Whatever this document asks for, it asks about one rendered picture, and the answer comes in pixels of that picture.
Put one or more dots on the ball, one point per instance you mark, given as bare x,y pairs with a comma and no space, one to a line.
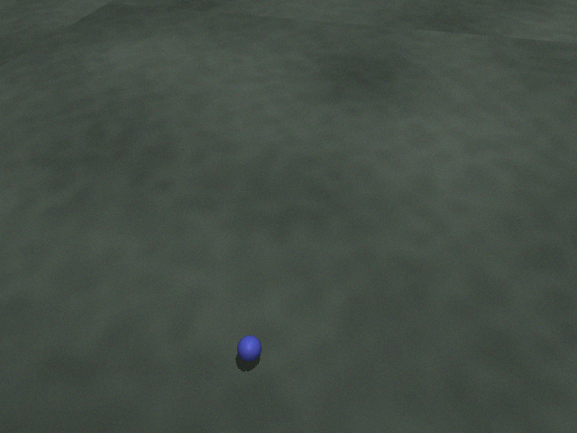
249,348

